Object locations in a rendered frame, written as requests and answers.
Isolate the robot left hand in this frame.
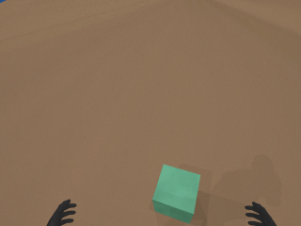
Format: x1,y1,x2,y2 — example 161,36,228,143
46,199,77,226

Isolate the robot right hand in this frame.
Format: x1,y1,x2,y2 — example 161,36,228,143
245,202,277,226

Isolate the carton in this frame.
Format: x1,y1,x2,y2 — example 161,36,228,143
152,164,200,224

